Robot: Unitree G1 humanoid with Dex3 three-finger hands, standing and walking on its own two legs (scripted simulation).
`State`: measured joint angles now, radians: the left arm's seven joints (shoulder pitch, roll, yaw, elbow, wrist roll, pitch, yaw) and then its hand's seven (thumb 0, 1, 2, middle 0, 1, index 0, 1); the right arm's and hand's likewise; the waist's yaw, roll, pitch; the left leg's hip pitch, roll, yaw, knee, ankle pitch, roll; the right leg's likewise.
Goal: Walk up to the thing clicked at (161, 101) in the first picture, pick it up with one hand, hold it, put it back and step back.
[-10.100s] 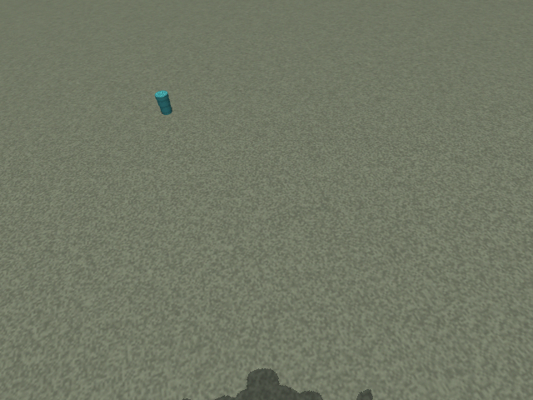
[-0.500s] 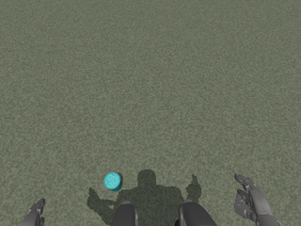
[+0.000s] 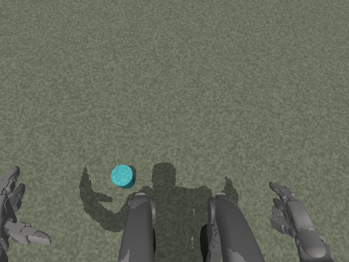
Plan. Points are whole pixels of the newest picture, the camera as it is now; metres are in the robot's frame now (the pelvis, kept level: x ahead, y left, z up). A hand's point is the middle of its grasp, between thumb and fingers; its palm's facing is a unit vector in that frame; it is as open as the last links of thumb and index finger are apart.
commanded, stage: go down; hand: left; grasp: from the side
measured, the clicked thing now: (124, 178) +0.38 +0.23 -0.49
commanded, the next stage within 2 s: approach in 1.78 s
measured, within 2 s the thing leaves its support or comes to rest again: neither
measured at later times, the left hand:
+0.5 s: hand (31, 192) +0.28 +0.39 -0.13, palm faces +0.21 -0.96 -0.19, open 17.1 cm
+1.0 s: hand (30, 189) +0.29 +0.41 -0.16, palm faces +0.21 -0.97 -0.15, open 17.3 cm
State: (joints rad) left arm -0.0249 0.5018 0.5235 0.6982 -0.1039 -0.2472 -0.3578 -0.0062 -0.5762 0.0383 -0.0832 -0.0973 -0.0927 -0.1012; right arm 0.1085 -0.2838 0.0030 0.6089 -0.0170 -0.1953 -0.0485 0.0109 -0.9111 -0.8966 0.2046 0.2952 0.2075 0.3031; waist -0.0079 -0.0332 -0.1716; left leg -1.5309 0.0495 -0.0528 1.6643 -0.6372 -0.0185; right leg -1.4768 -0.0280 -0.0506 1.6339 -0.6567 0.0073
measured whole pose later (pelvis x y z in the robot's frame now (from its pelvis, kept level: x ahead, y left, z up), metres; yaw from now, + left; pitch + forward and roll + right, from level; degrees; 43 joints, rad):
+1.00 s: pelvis -0.04 +0.00 -0.15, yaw -4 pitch +31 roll -6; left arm -0.37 0.78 0.81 0.97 -0.21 -0.38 -0.68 -0.01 -0.52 0.08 -0.05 -0.07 -0.05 -0.09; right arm 0.06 -0.34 0.08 0.69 -0.04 -0.21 -0.06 0.01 -0.91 -0.90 0.21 0.30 0.21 0.30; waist -0.01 -0.04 -0.12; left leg -2.04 0.05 -0.12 2.15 -0.66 -0.02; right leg -1.97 -0.01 -0.08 2.09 -0.67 0.00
